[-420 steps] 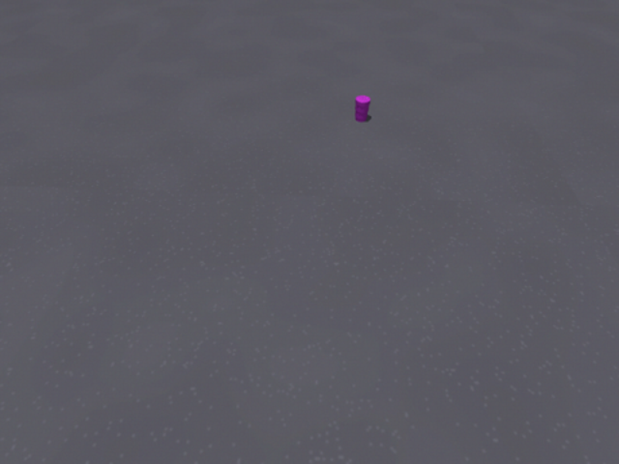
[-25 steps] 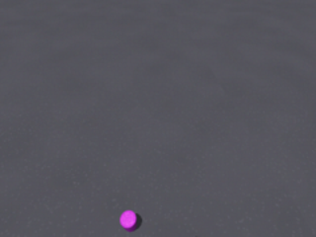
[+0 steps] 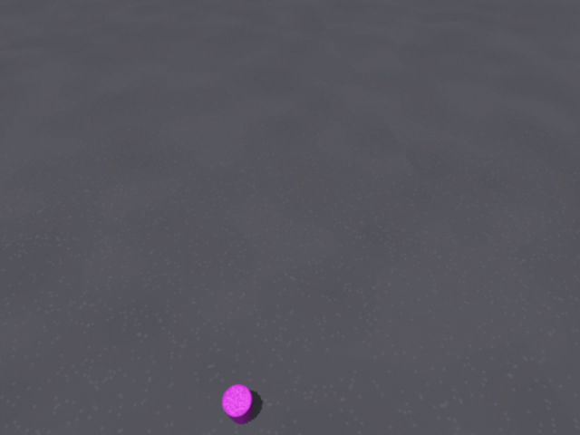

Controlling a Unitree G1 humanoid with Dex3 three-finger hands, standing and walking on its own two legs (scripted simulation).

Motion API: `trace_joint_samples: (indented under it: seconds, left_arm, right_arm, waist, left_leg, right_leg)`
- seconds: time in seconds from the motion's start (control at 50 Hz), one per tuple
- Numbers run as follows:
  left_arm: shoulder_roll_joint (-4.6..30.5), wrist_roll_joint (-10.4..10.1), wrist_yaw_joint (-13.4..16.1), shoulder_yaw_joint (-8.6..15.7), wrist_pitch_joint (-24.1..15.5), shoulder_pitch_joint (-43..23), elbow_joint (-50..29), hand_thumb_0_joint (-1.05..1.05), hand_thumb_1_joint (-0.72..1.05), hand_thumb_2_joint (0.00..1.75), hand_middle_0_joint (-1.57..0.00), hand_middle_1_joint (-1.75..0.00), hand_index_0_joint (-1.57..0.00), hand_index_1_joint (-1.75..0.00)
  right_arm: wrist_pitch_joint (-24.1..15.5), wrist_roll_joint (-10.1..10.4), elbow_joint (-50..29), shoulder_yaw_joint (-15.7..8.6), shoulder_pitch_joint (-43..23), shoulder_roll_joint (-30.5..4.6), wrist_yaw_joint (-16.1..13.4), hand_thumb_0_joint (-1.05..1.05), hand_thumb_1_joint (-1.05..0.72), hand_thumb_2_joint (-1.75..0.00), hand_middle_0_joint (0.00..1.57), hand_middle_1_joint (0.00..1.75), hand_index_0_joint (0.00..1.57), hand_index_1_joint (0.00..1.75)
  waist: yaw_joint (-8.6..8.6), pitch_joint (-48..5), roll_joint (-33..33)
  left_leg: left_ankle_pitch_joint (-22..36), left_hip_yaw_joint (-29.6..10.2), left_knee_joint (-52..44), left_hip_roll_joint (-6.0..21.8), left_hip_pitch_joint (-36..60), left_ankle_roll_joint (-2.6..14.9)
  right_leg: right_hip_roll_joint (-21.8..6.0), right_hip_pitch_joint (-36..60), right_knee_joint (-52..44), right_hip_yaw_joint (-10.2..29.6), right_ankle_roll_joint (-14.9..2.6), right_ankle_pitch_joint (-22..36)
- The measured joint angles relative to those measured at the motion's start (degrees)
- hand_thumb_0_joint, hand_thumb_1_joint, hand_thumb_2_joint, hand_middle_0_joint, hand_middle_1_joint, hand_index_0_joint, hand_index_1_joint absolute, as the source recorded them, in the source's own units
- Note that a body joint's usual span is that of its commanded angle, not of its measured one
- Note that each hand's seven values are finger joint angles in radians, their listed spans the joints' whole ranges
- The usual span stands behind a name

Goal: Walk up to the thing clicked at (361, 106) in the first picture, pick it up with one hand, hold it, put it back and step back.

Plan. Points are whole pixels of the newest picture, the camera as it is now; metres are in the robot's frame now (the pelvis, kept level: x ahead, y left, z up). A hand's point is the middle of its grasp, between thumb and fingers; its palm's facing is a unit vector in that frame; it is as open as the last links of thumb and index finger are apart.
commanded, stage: stand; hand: left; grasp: from the side
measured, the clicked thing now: (239, 406) +0.36 +0.18 -0.72
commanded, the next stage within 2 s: go down in 0.22 s
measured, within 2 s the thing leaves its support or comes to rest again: neither
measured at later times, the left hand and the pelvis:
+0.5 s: hand out of the picture +0.13 +0.25 -0.16, palm faces +0.05 -0.94 -0.33, open 9.6 cm; pelvis -0.01 +0.00 -0.01, yaw +0 degrees
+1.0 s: hand out of the picture +0.14 +0.28 -0.20, palm faces +0.05 -0.94 -0.33, open 16.9 cm; pelvis -0.01 +0.01 -0.08, yaw -1 degrees
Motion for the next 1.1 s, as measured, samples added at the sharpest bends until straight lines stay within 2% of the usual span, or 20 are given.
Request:
trace_joint_samples:
  seconds: [0.34,0.4,0.46,0.52,0.58,0.68,0.8,0.9,1.1]
  left_arm:
    - [0.0,-0.1,-0.2,0.0,0.1,0.3,0.0,0.00,0.90,0.89,-0.20,-0.30,-0.20,-0.30]
    - [-1.0,-1.7,0.8,1.7,-0.8,-0.6,-3.8,0.01,0.86,0.85,-0.17,-0.26,-0.16,-0.26]
    - [-1.4,-0.8,0.5,4.7,-1.2,-6.0,-2.3,0.01,0.76,0.75,-0.12,-0.19,-0.11,-0.19]
    - [-0.4,1.3,-0.6,8.2,-0.9,-10.1,-1.5,0.00,0.61,0.61,-0.08,-0.16,-0.08,-0.15]
    - [0.3,2.5,-1.4,10.8,-0.1,-10.9,-3.3,0.00,0.45,0.47,-0.06,-0.14,-0.06,-0.13]
    - [0.4,3.2,-2.9,13.2,2.3,-8.4,-7.7,0.00,0.15,0.33,-0.05,-0.16,-0.06,-0.15]
    - [0.0,2.9,-4.2,14.7,3.8,-2.9,-16.3,0.00,-0.18,0.24,-0.06,-0.20,-0.07,-0.20]
    - [-0.5,2.4,-4.4,14.4,6.2,1.5,-24.5,0.00,-0.39,0.19,-0.08,-0.23,-0.09,-0.22]
    - [-0.4,1.2,-4.3,14.3,11.8,6.9,-36.6,-0.01,-0.56,0.14,-0.09,-0.23,-0.10,-0.22]
  right_arm:
    - [-0.1,0.0,-0.2,0.0,0.2,-0.1,0.1,0.00,-0.90,-0.90,0.20,0.30,0.20,0.30]
    - [-1.1,2.5,-7.7,0.3,2.8,0.4,-1.6,0.00,-0.92,-0.91,0.20,0.30,0.20,0.30]
    - [-1.9,3.2,-13.1,0.1,3.9,2.0,-2.5,0.00,-0.95,-0.91,0.20,0.30,0.20,0.30]
    - [-2.3,2.3,-16.7,-0.5,4.6,4.2,-2.4,0.00,-0.96,-0.91,0.20,0.30,0.20,0.30]
    - [-2.5,1.8,-19.5,-1.1,6.0,5.7,-1.9,0.00,-0.96,-0.91,0.20,0.30,0.20,0.30]
    - [-2.6,1.7,-23.0,-1.5,8.1,6.2,-1.3,0.00,-0.94,-0.91,0.20,0.30,0.20,0.30]
    - [-3.7,1.6,-26.6,-2.4,8.8,5.7,-1.6,0.01,-0.93,-0.90,0.20,0.30,0.20,0.30]
    - [-5.0,1.5,-28.8,-2.5,7.9,5.5,-2.5,0.01,-0.92,-0.90,0.20,0.30,0.20,0.30]
    - [-7.7,1.0,-32.3,-1.1,5.5,6.4,-4.3,0.01,-0.90,-0.89,0.20,0.30,0.20,0.30]
  waist:
    - [0.11,0.2,-0.1]
    - [-0.02,0.5,0.1]
    - [-0.27,0.8,-0.2]
    - [-0.75,-0.3,-1.1]
    - [-1.39,-1.5,-1.5]
    - [-2.28,-3.9,-1.1]
    - [-2.35,-5.8,-0.6]
    - [-2.03,-6.8,-0.4]
    - [-1.94,-8.3,-0.3]
  left_leg:
    - [0.1,0.1,-0.2,-0.1,-0.2,-0.01]
    - [-1.0,-0.1,3.1,-0.1,-4.0,0.17]
    - [-2.2,-0.3,7.1,0.0,-9.0,0.17]
    - [-3.8,0.0,11.7,0.4,-14.4,-0.08]
    - [-5.8,0.3,15.8,0.8,-18.3,-0.13]
    - [-9.1,0.5,22.4,1.2,-24.2,0.06]
    - [-13.5,0.2,31.8,1.3,-32.1,0.35]
    - [-15.9,-0.4,37.0,1.4,-36.4,0.48]
    - [-18.6,-1.7,43.6,1.6,-42.3,0.45]
  right_leg:
    - [-0.1,-0.4,0.4,0.1,-0.03,-0.2]
    - [-0.3,-4.3,3.9,0.1,-0.15,-1.4]
    - [-0.2,-9.3,8.1,0.1,-0.32,-2.7]
    - [0.0,-15.0,12.8,0.6,-0.55,-4.4]
    - [0.3,-19.1,16.6,1.2,-0.64,-6.0]
    - [0.4,-24.8,22.6,1.6,-0.45,-8.8]
    - [0.3,-32.3,31.3,1.8,-0.08,-12.9]
    - [0.3,-36.1,36.0,1.6,0.12,-15.1]
    - [0.4,-41.2,41.6,0.7,0.15,-17.7]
